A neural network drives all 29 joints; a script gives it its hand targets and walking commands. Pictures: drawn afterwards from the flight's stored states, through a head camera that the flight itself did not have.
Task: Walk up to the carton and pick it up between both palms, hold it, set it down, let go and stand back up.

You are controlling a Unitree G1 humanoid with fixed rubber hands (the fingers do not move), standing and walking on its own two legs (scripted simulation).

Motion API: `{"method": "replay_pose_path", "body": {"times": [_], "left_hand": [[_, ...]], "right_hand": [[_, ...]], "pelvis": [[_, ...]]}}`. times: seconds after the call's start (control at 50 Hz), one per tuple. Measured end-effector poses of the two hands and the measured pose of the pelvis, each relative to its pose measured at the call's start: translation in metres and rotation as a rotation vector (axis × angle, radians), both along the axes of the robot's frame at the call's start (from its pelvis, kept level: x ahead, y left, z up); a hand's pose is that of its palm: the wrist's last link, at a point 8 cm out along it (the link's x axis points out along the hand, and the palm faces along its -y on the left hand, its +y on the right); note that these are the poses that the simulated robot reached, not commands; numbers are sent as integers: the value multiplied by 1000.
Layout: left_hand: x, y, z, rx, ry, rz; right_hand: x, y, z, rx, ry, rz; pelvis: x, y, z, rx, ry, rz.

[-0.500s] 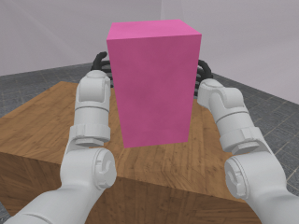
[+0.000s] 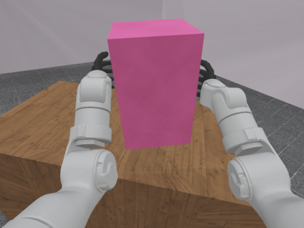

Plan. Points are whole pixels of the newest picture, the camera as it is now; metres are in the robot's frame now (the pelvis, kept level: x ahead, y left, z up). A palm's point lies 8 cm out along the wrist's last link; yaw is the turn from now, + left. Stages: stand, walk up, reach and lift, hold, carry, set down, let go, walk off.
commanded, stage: hold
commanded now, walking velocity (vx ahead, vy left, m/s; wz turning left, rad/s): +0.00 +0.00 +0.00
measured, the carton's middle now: (153, 85) +0.40 +0.01 +0.26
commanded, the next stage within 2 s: none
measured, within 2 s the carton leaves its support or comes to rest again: neither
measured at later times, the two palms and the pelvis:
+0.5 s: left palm (99, 78) +0.36 +0.15 +0.29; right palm (208, 87) +0.35 -0.13 +0.29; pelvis -0.01 +0.00 +0.00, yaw +0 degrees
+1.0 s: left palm (101, 79) +0.37 +0.14 +0.29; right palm (209, 88) +0.35 -0.13 +0.28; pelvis +0.00 +0.00 +0.00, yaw +0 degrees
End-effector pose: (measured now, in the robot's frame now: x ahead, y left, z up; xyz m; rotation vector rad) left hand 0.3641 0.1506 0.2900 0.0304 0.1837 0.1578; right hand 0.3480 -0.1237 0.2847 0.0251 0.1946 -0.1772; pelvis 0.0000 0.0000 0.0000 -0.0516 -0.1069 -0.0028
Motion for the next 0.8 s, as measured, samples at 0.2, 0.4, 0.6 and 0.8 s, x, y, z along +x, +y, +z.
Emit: {"method": "replay_pose_path", "body": {"times": [0.2,0.4,0.6,0.8], "left_hand": [[-3,-1,0,-2,-12,0],[-4,-2,2,7,1,3],[-1,-2,4,16,1,4],[3,-5,-1,16,11,-5]], "right_hand": [[-2,-1,0,1,-11,-1],[-3,-1,0,11,1,-2],[0,-2,2,14,1,-3],[1,-5,-2,8,11,-9]], "pelvis": [[-2,1,0,-1,6,-3],[-5,1,0,3,8,-5],[-6,0,0,3,14,-2],[-4,-2,0,3,21,-4]]}}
